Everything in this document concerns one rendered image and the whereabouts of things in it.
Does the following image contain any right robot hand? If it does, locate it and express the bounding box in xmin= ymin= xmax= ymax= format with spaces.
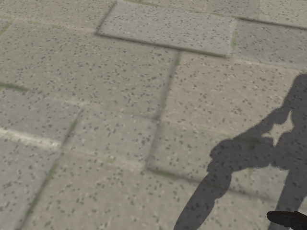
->
xmin=267 ymin=211 xmax=307 ymax=230

